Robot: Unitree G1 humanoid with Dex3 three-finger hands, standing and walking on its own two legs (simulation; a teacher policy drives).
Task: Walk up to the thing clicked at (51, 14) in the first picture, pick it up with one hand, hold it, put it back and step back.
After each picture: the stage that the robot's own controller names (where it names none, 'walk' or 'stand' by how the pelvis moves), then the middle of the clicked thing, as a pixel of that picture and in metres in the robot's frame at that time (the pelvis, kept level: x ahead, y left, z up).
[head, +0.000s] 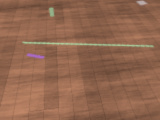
stand; (51, 12) +2.23 +0.48 -0.72
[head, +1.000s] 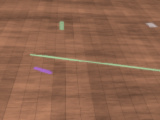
walk; (61, 25) +2.11 +0.24 -0.70
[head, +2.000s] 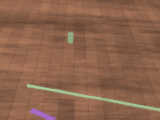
walk; (70, 37) +1.45 +0.10 -0.71
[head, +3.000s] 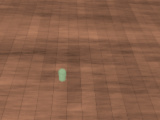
walk; (62, 75) +0.93 +0.15 -0.71
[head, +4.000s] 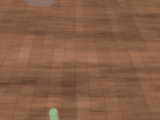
walk; (53, 115) +0.56 +0.20 -0.71
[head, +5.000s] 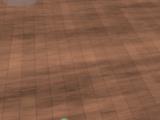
stand; out of the picture +0.44 +0.10 -0.69
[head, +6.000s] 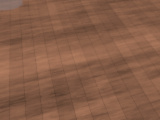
stand; out of the picture +0.36 +0.21 -0.70
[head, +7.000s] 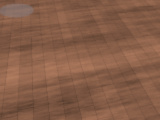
stand; out of the picture +0.35 +0.16 -0.72
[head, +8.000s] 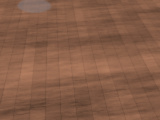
walk; out of the picture +0.30 +0.09 -0.70
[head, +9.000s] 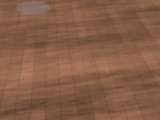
walk; out of the picture +0.32 +0.11 -0.68
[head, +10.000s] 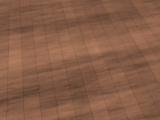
walk; out of the picture +0.33 +0.10 -0.69
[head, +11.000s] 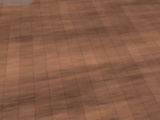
walk; out of the picture +0.34 +0.11 -0.70
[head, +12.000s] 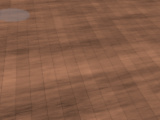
walk; out of the picture +0.38 +0.10 -0.70
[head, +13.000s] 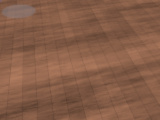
stand; out of the picture +0.35 +0.15 -0.72
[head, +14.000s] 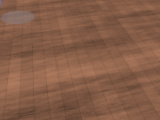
stand; out of the picture +0.34 +0.15 -0.72
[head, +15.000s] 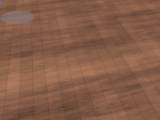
stand; out of the picture +0.33 +0.16 -0.73
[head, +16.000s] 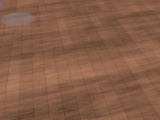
stand; out of the picture +0.33 +0.17 -0.73
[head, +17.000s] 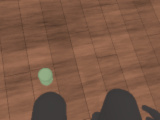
go down; (45, 77) +0.41 +0.15 -0.38
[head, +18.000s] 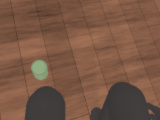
go down; (40, 70) +0.42 +0.16 -0.31
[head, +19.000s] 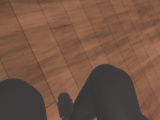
close in; out of the picture +0.43 +0.19 -0.24
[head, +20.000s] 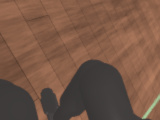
close; out of the picture +0.43 +0.21 -0.24
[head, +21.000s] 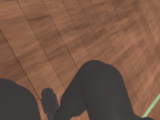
lift; out of the picture +0.40 +0.20 -0.24
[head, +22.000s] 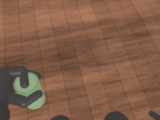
lift; (31, 91) +0.32 +0.18 -0.03
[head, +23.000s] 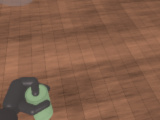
hold; (40, 103) +0.30 +0.16 -0.01
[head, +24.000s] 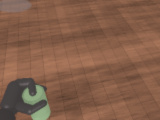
hold; (37, 104) +0.31 +0.17 -0.01
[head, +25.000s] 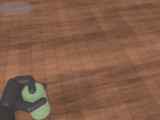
hold; (37, 101) +0.31 +0.17 +0.00
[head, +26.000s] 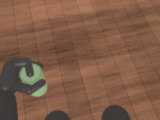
crouch; (34, 81) +0.37 +0.17 -0.07
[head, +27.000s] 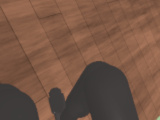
lower; out of the picture +0.43 +0.21 -0.24
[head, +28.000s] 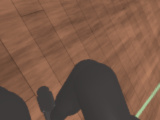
lower; out of the picture +0.45 +0.25 -0.25
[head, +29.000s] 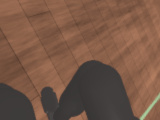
lower; out of the picture +0.44 +0.25 -0.24
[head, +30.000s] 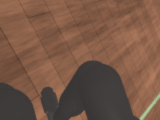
lower; out of the picture +0.44 +0.24 -0.24
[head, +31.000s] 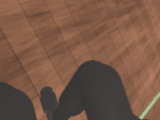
rest; out of the picture +0.44 +0.24 -0.25
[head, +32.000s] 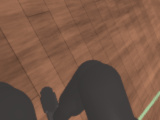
withdraw; out of the picture +0.43 +0.23 -0.25
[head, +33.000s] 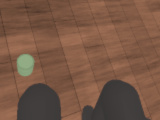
walk; (25, 65) +0.44 +0.19 -0.29
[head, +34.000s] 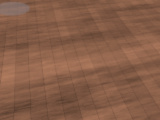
stand; out of the picture +0.36 +0.15 -0.65
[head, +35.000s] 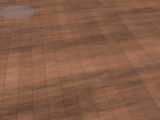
stand; out of the picture +0.36 +0.16 -0.67
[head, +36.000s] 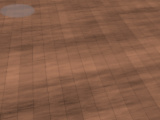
stand; out of the picture +0.36 +0.16 -0.67
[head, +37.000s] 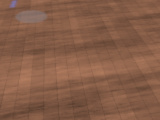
stand; out of the picture +0.38 +0.15 -0.72
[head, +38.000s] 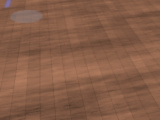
stand; out of the picture +0.36 +0.17 -0.73
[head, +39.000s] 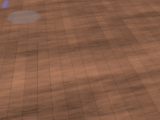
walk; out of the picture +0.36 +0.17 -0.73
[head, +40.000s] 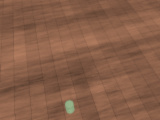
walk; (69, 107) +0.51 +0.14 -0.71
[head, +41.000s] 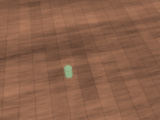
walk; (68, 71) +0.78 +0.14 -0.69
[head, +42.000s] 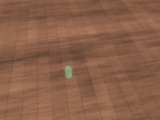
stand; (68, 72) +0.97 +0.16 -0.70
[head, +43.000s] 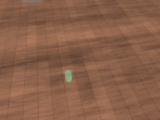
stand; (68, 75) +0.98 +0.15 -0.73
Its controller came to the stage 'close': yes
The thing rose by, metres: 0.72
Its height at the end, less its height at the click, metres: +0.00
